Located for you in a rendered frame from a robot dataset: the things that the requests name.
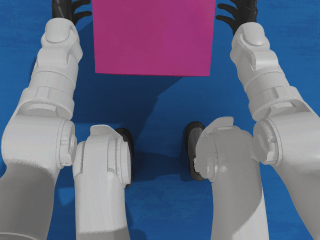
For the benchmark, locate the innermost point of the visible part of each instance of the robot left upper arm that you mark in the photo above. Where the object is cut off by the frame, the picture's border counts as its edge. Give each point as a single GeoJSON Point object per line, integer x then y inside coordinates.
{"type": "Point", "coordinates": [36, 148]}

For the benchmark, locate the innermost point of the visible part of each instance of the robot left hand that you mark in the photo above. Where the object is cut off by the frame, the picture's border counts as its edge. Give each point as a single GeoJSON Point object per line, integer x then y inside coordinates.
{"type": "Point", "coordinates": [66, 8]}

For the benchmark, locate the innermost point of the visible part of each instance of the right robot shin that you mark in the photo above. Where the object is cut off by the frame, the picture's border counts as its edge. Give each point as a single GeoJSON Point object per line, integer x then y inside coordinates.
{"type": "Point", "coordinates": [222, 122]}

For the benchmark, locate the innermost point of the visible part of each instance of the robot right upper arm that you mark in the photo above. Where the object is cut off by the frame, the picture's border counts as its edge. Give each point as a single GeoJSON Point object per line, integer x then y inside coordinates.
{"type": "Point", "coordinates": [290, 143]}

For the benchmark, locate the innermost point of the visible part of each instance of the left robot shin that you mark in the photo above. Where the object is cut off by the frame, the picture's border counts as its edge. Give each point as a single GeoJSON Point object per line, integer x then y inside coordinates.
{"type": "Point", "coordinates": [100, 129]}

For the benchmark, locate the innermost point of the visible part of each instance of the robot left forearm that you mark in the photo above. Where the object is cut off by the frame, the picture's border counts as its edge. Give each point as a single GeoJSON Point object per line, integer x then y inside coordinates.
{"type": "Point", "coordinates": [53, 80]}

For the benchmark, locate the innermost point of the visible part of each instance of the robot right forearm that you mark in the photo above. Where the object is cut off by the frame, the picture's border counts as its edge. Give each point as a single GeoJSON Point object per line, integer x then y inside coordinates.
{"type": "Point", "coordinates": [262, 78]}

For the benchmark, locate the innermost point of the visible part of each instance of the robot shin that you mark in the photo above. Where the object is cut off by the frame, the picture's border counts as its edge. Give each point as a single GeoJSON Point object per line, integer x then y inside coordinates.
{"type": "Point", "coordinates": [222, 122]}
{"type": "Point", "coordinates": [100, 129]}

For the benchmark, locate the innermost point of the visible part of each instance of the robot right hand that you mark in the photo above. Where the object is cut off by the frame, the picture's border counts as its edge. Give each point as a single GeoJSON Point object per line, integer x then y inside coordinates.
{"type": "Point", "coordinates": [245, 12]}

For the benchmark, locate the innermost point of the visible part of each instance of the carton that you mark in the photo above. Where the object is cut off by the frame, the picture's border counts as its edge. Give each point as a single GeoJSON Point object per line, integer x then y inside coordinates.
{"type": "Point", "coordinates": [171, 38]}

